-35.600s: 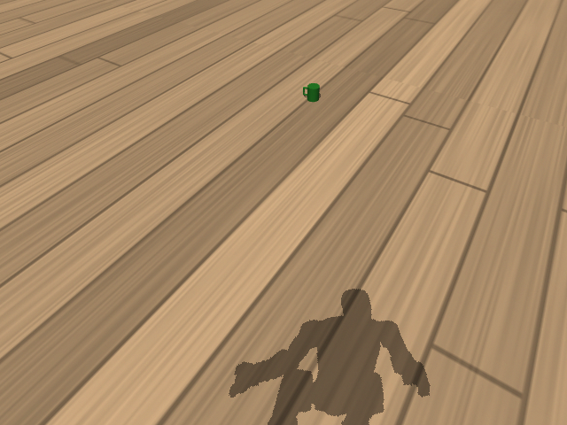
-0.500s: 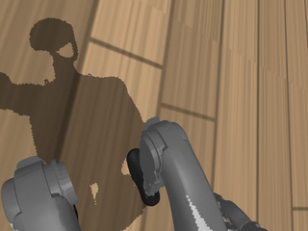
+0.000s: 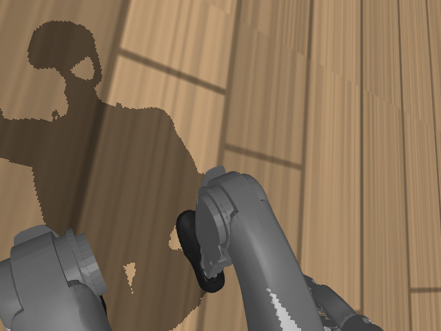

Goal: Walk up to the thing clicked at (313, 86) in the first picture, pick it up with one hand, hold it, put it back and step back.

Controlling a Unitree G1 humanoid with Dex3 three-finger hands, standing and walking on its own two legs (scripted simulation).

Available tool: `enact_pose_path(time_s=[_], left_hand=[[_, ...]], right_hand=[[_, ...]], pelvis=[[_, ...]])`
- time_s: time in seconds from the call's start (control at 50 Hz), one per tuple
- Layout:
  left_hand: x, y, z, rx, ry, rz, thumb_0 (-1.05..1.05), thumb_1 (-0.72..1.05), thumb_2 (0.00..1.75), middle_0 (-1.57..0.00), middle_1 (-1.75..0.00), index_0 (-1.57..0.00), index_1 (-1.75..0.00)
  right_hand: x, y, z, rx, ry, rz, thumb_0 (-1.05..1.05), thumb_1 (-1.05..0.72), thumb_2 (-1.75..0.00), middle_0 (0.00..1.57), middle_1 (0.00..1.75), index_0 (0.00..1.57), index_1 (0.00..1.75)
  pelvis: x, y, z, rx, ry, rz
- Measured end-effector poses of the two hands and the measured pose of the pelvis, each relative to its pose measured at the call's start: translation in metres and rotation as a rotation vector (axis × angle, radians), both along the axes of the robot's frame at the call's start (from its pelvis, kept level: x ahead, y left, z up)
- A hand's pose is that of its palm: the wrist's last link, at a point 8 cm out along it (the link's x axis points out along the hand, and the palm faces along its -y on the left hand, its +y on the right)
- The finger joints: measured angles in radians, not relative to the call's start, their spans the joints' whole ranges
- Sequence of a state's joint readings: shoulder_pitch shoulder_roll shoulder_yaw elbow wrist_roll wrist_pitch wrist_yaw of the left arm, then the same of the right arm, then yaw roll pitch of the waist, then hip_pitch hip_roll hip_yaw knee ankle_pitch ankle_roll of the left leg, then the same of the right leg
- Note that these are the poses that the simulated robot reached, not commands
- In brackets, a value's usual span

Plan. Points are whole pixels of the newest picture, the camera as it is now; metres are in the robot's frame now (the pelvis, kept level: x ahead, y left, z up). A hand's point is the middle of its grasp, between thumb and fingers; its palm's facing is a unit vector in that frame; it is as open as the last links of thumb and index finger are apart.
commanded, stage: open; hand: left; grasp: from above
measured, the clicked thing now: out of the picture +0.47 +0.39 -0.26
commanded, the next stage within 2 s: withdraw in 0.58 s
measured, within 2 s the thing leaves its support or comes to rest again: neither
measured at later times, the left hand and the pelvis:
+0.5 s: hand out of the picture +0.46 +0.38 -0.22, palm faces -0.44 -0.16 -0.89, open 13.4 cm; pelvis +0.00 +0.00 +0.00, yaw +0 degrees
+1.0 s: hand out of the picture +0.48 +0.41 -0.15, palm faces -0.29 -0.07 -0.95, open 14.1 cm; pelvis +0.01 +0.00 +0.01, yaw +1 degrees
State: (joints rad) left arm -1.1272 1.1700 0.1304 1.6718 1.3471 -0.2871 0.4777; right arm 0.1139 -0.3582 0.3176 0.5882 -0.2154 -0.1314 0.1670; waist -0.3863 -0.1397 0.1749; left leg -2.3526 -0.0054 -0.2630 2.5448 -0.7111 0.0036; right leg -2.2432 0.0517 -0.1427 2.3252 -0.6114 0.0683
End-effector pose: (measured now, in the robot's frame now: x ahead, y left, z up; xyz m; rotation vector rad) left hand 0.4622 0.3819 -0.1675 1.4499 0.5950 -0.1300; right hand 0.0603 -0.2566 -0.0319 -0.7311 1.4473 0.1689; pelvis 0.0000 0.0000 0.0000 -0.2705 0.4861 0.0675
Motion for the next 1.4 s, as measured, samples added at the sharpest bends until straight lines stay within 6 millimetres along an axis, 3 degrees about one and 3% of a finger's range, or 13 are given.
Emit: enact_pose_path(time_s=[0.26,0.8,0.92,1.04,1.12,1.18,1.28,1.4], left_hand=[[0.003,0.003,-0.001,0.003,-0.001,0.016,0.0,-0.45,1.03,-0.11,-1.16,-0.13,-1.13],[0.006,0.003,0.006,0.005,-0.035,-0.006,0.0,-0.47,1.02,-0.09,-1.11,-0.11,-1.08],[0.016,0.012,0.035,0.044,-0.111,0.004,-0.01,-0.52,1.01,-0.08,-1.06,-0.1,-1.05],[0.017,0.029,0.096,0.098,-0.143,0.042,0.0,-0.54,1.01,-0.08,-1.04,-0.09,-1.03],[0.012,0.038,0.139,0.111,-0.096,0.073,0.0,-0.54,1.01,-0.08,-1.03,-0.09,-1.02],[0.005,0.04,0.159,0.099,-0.019,0.084,0.0,-0.54,1.01,-0.08,-1.02,-0.08,-1.02],[-0.008,0.033,0.17,0.029,0.097,0.046,0.0,-0.53,1.01,-0.09,-1.01,-0.09,-1.01],[-0.016,0.022,0.153,-0.07,0.111,-0.062,0.0,-0.51,1.0,-0.12,-0.99,-0.11,-0.99]], right_hand=[[0.003,0.002,0.003,0.001,0.004,-0.007,0.0,-0.9,-0.9,0.21,0.3,0.2,0.3],[0.002,0.0,0.002,-0.001,0.01,-0.003,0.0,-0.9,-0.9,0.21,0.3,0.2,0.3],[0.007,0.0,0.0,0.019,-0.008,-0.02,0.0,-0.91,-0.9,0.21,0.3,0.2,0.3],[0.023,0.0,-0.004,0.061,-0.049,-0.07,0.0,-0.91,-0.9,0.21,0.3,0.2,0.3],[0.038,0.001,-0.004,0.084,-0.084,-0.106,0.0,-0.91,-0.9,0.21,0.3,0.2,0.3],[0.045,0.003,0.001,0.09,-0.105,-0.121,0.0,-0.91,-0.9,0.21,0.3,0.2,0.3],[0.046,-0.001,0.012,0.064,-0.098,-0.121,0.0,-0.91,-0.9,0.21,0.3,0.2,0.3],[0.033,-0.014,0.018,-0.025,-0.063,-0.103,0.0,-0.91,-0.9,0.21,0.3,0.2,0.3]], pelvis=[[0.002,0.003,0.003,-0.01,0.013,0.001],[0.001,0.001,0.001,-0.007,0.008,-0.002],[0.003,0.0,0.004,-0.004,0.031,0.003],[0.006,0.001,0.016,0.009,0.083,0.021],[0.005,0.002,0.031,0.024,0.102,0.039],[0.001,0.003,0.045,0.034,0.108,0.051],[-0.005,0.002,0.061,0.046,0.112,0.064],[-0.01,0.0,0.057,0.047,0.091,0.066]])
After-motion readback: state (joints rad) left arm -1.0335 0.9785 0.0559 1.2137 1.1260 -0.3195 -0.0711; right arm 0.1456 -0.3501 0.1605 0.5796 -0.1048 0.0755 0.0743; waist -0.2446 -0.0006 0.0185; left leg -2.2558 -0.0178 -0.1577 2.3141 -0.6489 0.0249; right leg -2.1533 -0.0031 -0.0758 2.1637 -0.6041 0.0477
